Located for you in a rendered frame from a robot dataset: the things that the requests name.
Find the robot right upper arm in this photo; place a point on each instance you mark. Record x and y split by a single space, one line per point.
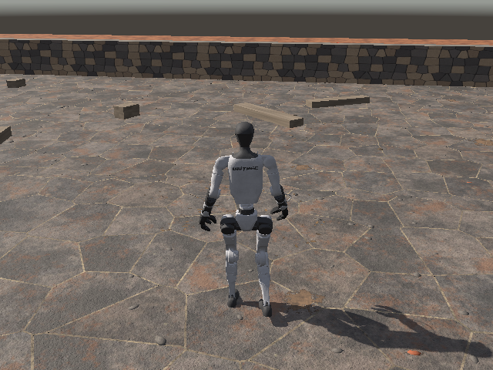
273 174

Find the robot right foot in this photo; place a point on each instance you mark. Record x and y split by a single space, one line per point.
267 311

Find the right robot forearm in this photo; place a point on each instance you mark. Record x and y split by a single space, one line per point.
281 200

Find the left robot forearm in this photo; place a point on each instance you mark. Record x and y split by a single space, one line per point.
208 205

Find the robot left upper arm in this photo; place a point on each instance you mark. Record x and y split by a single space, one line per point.
217 176

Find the right robot hand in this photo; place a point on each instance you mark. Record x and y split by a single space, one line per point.
283 215

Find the robot head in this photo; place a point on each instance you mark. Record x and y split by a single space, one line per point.
244 134

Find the left robot hand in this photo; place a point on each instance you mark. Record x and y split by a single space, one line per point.
207 220

